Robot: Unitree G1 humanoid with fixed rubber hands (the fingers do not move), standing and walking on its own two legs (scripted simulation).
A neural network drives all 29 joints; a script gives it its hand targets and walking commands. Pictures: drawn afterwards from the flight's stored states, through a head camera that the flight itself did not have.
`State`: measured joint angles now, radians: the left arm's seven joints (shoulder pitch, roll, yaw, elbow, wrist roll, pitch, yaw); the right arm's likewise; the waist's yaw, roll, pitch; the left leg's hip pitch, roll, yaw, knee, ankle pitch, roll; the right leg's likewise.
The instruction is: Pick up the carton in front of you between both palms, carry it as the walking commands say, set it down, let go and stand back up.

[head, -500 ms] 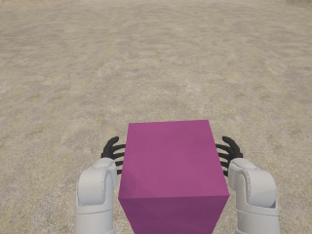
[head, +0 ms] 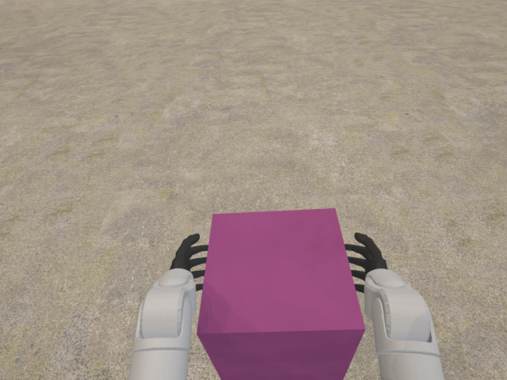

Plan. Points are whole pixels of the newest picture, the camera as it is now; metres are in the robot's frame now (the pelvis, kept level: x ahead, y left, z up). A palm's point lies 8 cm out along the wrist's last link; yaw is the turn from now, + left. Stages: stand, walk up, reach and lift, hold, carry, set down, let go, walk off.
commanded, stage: carry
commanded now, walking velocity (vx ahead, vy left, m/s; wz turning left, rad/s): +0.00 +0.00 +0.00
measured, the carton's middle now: (277, 300) +0.28 +0.00 -0.03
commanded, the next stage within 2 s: hold in 1.06 s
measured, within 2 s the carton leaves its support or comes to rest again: neither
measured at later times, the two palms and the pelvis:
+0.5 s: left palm (180, 287) +0.26 +0.15 +0.05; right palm (375, 288) +0.26 -0.15 +0.05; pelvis -0.04 +0.00 +0.00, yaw +0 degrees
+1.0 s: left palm (176, 297) +0.24 +0.15 +0.05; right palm (375, 299) +0.24 -0.14 +0.05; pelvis -0.05 +0.00 +0.00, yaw +0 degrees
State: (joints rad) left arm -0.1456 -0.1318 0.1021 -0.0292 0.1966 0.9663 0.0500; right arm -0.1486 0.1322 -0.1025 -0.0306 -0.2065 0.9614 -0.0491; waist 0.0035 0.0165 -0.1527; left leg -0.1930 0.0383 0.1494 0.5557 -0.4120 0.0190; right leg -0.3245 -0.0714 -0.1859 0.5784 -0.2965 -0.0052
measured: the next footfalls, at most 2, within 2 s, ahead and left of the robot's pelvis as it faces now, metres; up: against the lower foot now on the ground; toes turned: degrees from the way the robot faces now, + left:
none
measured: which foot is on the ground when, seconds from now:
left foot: down 0.00-1.00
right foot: down 0.00-1.00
